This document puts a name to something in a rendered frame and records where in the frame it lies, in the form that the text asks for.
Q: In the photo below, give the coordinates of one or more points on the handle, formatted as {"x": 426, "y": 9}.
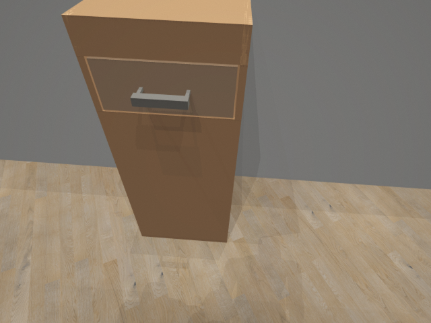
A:
{"x": 139, "y": 99}

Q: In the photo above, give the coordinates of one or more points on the cabinet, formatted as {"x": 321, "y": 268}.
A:
{"x": 177, "y": 170}

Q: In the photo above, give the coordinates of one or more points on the drawer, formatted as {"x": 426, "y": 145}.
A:
{"x": 212, "y": 86}

